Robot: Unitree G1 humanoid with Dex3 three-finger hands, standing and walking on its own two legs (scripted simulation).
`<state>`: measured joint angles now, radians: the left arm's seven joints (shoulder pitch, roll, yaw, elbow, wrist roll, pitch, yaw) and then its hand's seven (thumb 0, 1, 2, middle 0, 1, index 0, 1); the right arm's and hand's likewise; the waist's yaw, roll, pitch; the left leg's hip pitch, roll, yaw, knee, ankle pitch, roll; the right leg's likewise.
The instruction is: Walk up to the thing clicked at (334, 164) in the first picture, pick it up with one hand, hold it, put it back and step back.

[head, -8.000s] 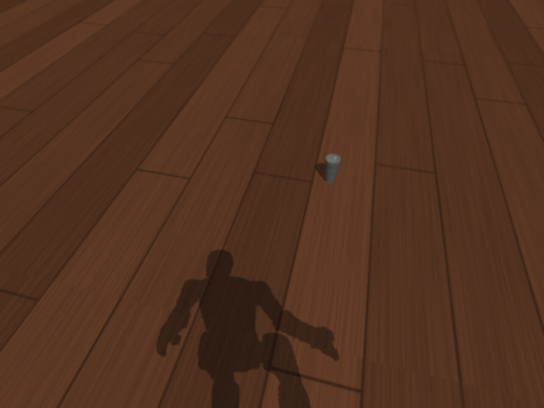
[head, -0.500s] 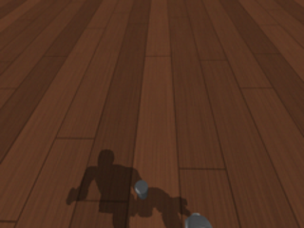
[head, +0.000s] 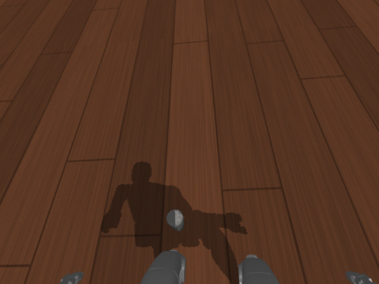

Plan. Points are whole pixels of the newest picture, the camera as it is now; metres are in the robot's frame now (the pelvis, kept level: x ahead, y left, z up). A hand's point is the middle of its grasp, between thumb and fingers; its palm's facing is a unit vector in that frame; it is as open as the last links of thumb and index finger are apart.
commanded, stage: walk up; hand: left
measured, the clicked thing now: (177, 222) +0.40 +0.16 -0.67
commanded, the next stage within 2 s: none
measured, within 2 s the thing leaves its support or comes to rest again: neither
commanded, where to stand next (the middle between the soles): +0.06 +0.02 m, yaw -4 degrees
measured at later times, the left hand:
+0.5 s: hand out of the picture +0.04 +0.33 -0.17, palm faces -0.21 -0.92 -0.33, open 7.4 cm
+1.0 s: hand out of the picture -0.04 +0.32 -0.08, palm faces -0.12 -0.83 -0.54, open 7.4 cm
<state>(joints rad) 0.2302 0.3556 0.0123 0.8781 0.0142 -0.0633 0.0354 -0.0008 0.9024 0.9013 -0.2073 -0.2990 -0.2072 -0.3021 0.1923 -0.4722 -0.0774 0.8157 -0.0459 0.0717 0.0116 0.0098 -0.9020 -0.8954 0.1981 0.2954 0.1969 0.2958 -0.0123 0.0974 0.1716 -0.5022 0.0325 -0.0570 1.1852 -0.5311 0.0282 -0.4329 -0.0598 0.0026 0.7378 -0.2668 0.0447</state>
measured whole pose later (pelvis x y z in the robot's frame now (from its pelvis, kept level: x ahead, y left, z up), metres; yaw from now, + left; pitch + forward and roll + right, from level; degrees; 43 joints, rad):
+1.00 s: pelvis -0.07 +0.01 +0.02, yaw -8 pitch -4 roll -1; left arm 0.41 0.42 0.09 0.93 0.04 -0.06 0.00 0.00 0.90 0.90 -0.20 -0.30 -0.20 -0.30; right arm 0.35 -0.45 -0.09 0.85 -0.02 0.03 0.07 0.01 -0.90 -0.90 0.20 0.30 0.20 0.30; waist 0.01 0.14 0.07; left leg -0.58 0.01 -0.14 1.01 -0.22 -0.02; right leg -0.16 -0.06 -0.10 0.57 -0.33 0.02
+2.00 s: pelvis -0.06 -0.01 +0.01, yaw -2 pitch -3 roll -1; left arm 0.27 0.39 0.06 1.02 0.03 -0.01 -0.02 0.00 0.91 0.90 -0.20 -0.30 -0.20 -0.30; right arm 0.24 -0.38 -0.03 0.98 -0.03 0.00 0.02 0.01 -0.90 -0.89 0.20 0.30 0.20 0.30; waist 0.00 0.04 0.08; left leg -0.22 0.03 0.02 0.69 -0.42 0.02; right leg -0.34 0.00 -0.03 0.64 -0.25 -0.01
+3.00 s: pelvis -0.02 +0.02 +0.04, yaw -1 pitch -3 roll +0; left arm 0.08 0.35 0.00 1.12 0.01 -0.01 -0.02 0.00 0.91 0.90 -0.20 -0.30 -0.20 -0.30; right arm 0.07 -0.36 -0.01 1.13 -0.01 -0.02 0.01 0.01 -0.90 -0.90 0.20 0.30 0.20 0.30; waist -0.01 0.01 0.06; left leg -0.17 0.04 0.00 0.37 -0.15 -0.03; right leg -0.13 -0.02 -0.01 0.38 -0.19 0.02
